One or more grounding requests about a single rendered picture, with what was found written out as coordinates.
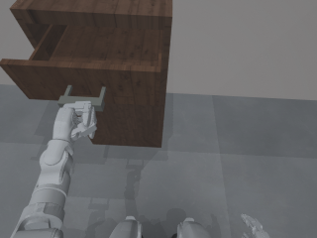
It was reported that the drawer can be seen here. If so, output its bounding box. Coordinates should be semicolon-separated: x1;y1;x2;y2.
0;24;163;106

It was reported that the right robot thigh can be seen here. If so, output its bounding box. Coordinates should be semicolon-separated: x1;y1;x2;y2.
177;221;212;238

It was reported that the left robot shin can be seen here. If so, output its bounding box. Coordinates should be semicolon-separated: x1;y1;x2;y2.
126;216;136;220

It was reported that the left robot hand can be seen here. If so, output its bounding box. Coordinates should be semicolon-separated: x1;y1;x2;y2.
53;101;97;146

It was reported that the cabinet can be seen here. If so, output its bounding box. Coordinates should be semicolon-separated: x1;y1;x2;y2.
9;0;173;148

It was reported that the robot left forearm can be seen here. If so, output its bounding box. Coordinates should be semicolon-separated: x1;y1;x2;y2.
10;139;74;238

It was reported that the left robot upper arm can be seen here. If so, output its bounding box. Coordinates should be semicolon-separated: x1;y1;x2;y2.
13;228;63;238

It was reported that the handle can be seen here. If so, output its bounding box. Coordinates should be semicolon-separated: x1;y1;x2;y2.
57;85;107;112

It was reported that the right robot hand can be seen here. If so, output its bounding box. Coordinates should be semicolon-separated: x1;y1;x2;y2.
241;213;271;238

